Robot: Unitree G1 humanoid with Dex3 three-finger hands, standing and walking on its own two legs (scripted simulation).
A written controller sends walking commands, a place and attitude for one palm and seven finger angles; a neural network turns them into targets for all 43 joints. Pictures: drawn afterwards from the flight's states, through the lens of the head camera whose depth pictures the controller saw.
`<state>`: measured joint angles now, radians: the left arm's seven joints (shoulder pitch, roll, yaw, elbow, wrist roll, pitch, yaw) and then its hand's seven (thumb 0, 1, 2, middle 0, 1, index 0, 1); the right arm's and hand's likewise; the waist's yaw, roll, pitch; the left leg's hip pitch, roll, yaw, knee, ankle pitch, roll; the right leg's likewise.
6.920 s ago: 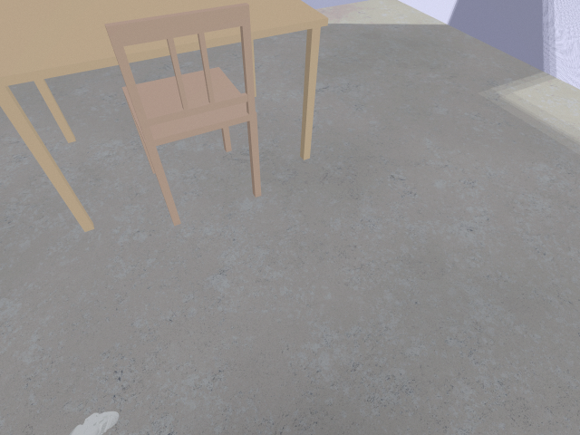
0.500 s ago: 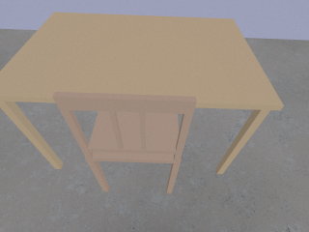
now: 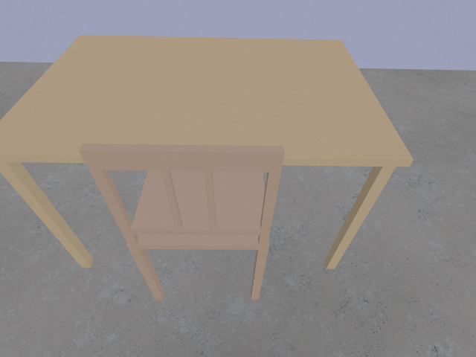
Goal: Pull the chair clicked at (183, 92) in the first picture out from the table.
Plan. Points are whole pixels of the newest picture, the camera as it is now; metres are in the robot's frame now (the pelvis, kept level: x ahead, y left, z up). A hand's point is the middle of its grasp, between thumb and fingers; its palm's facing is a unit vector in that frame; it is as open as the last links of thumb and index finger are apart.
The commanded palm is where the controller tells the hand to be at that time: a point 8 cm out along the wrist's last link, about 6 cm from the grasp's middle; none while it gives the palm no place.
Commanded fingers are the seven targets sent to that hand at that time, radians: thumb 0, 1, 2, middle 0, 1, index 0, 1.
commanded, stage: come to a stop and stand still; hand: left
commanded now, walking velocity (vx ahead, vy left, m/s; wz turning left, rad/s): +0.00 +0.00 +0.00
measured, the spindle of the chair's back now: (172, 200) +0.49 +0.20 -0.11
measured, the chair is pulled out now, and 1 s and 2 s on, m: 0.00 0.00 0.00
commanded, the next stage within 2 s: look again from close up in 0.02 s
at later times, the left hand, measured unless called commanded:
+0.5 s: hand out of the picture +0.03 +0.20 -0.18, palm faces +0.04 -0.98 -0.21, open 7.3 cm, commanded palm none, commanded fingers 0.00 0.90 0.90 -0.20 -0.30 -0.20 -0.30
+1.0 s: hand out of the picture +0.01 +0.19 -0.18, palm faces +0.04 -0.98 -0.17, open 7.3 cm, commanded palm none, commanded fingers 0.00 0.90 0.90 -0.20 -0.30 -0.20 -0.30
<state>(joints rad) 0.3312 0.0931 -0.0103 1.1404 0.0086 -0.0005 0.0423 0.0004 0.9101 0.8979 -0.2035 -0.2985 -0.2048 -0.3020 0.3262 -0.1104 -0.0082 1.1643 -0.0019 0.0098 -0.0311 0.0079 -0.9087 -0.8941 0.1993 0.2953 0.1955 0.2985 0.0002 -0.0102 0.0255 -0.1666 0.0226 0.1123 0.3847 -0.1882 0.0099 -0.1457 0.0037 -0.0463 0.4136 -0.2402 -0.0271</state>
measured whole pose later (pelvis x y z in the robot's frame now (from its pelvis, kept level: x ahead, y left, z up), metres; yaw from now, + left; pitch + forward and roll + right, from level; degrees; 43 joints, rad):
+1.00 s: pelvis +0.03 +0.03 +0.00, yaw +0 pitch -1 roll +0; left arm 0.32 0.13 -0.01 1.10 0.01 -0.01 0.04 0.00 0.91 0.90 -0.20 -0.30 -0.20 -0.30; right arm 0.27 -0.15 0.01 1.12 0.00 -0.03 -0.03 0.01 -0.92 -0.89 0.20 0.30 0.20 0.30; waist 0.01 -0.02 0.04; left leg -0.16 -0.03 0.12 0.44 -0.26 0.06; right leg -0.14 -0.05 -0.03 0.46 -0.30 0.03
